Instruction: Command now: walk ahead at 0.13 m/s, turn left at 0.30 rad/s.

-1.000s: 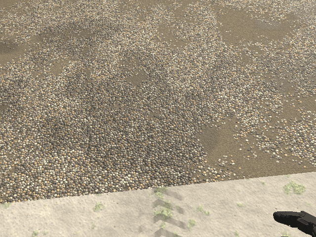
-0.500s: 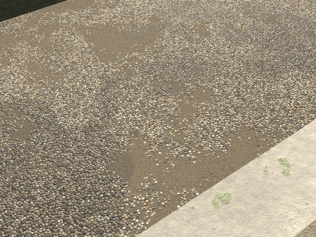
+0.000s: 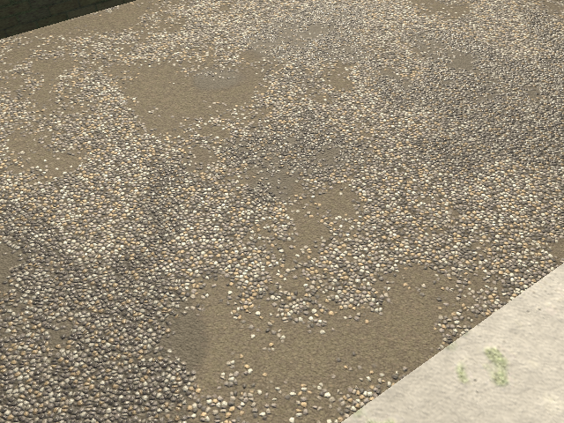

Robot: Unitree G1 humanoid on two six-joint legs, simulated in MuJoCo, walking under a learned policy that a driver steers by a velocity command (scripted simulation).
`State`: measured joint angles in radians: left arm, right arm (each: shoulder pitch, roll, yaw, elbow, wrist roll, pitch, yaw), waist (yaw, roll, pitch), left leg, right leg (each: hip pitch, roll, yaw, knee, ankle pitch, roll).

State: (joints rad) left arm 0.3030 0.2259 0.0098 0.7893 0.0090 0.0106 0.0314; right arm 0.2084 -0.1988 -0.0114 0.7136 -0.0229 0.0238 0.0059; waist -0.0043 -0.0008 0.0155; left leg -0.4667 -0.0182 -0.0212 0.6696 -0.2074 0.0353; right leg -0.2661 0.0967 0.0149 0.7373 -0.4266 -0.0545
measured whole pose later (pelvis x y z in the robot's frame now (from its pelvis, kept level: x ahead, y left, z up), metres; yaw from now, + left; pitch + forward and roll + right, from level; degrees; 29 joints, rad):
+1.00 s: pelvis -0.04 -0.03 +0.03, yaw +36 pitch +1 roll -2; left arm 0.12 0.35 0.09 0.72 0.00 0.04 0.04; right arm 0.27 -0.27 -0.02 0.57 0.00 0.08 -0.04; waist 0.00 -0.04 0.05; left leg -0.28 -0.04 -0.12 0.50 -0.23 0.04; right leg -0.56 0.01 0.06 1.10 -0.32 0.06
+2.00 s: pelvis +0.05 +0.01 +0.01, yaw +43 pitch -1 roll +0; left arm 0.25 0.25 -0.02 0.71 0.02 0.05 0.05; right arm 0.28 -0.24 0.04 0.68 0.01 -0.02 0.01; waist 0.03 -0.01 0.00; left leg -0.15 -0.06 -0.17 0.56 -0.40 0.01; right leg -0.17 0.01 0.07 0.56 -0.38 0.01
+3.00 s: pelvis +0.06 +0.00 +0.02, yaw +43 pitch +0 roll +0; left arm 0.15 0.27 -0.09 0.52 0.04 0.06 0.02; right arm 0.10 -0.28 0.10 0.53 -0.03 -0.02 0.03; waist 0.02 0.01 -0.01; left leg -0.11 -0.05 -0.16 0.47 -0.35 0.00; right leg -0.13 0.02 0.11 0.47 -0.34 0.02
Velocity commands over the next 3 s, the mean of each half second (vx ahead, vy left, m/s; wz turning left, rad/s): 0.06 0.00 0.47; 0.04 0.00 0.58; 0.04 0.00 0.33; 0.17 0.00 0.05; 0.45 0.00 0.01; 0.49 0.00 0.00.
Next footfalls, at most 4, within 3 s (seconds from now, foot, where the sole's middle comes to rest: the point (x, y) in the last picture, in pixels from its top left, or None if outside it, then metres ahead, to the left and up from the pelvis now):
0.30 right None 0.11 -0.14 -0.75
0.78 left None -0.05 0.08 -0.75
1.24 right None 0.14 -0.10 -0.75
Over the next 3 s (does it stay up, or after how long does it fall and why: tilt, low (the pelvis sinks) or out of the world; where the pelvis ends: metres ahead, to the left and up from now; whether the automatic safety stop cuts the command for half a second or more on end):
stays up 0.06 0.00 0.02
